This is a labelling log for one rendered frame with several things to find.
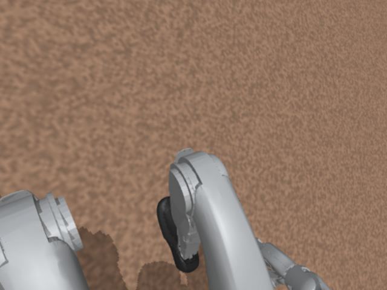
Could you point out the right robot foot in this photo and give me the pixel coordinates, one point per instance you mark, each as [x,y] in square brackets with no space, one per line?
[169,231]

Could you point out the right robot hand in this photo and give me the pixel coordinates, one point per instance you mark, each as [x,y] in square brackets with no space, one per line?
[277,260]

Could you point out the right robot arm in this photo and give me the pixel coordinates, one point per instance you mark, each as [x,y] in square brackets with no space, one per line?
[300,277]

